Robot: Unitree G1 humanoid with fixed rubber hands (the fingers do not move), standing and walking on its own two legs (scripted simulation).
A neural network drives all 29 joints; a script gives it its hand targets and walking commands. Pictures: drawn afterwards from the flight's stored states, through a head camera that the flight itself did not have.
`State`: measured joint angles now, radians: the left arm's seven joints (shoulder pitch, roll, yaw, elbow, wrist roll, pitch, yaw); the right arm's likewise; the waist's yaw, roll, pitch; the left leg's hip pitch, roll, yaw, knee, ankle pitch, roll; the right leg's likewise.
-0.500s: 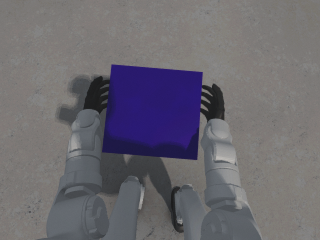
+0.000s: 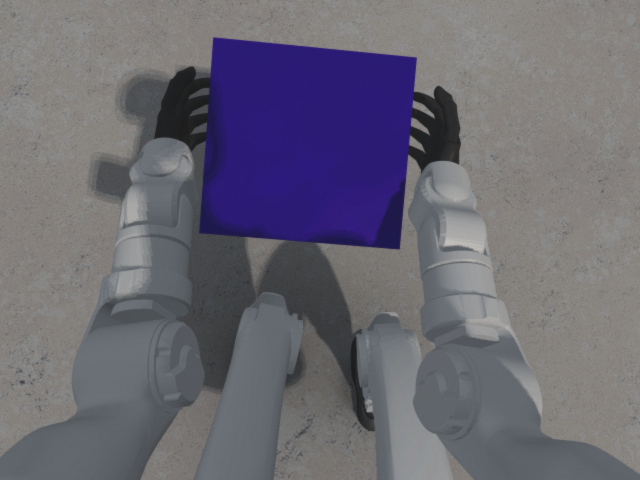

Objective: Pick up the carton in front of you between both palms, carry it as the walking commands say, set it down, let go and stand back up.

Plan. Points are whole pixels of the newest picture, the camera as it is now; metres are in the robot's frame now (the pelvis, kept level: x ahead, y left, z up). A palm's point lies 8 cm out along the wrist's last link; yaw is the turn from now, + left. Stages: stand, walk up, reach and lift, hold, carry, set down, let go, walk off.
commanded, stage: set down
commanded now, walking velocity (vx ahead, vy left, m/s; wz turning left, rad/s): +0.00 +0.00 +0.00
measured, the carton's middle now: (307, 165) +0.48 +0.08 -0.18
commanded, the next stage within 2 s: none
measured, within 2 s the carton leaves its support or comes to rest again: rests again in 1.10 s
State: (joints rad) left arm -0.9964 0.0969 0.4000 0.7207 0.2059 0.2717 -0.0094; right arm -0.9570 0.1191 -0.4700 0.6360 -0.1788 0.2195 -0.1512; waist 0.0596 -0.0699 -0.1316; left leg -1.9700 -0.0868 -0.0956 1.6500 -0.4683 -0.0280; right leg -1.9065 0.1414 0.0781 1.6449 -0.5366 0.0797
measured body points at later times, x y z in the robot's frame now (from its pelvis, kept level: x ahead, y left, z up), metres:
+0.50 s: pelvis -0.02 +0.00 -0.10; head +0.33 +0.06 +0.17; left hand +0.50 +0.25 -0.27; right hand +0.52 -0.05 -0.26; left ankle +0.10 +0.12 -0.49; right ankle +0.09 -0.14 -0.49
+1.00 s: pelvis -0.02 -0.01 -0.14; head +0.34 +0.04 +0.13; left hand +0.49 +0.25 -0.31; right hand +0.53 -0.06 -0.31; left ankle +0.10 +0.12 -0.49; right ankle +0.08 -0.13 -0.49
